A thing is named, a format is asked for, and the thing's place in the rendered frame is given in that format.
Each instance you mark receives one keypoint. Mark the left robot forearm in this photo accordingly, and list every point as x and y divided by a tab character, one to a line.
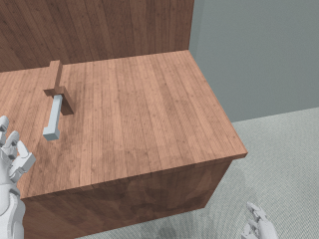
12	210

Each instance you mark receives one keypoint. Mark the left robot hand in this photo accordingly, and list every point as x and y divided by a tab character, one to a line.
12	166

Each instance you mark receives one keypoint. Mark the counter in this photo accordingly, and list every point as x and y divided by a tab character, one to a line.
142	134

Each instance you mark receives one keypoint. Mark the tap lever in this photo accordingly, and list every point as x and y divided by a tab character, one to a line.
51	131

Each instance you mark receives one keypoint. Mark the right robot hand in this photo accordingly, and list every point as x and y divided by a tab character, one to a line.
262	228

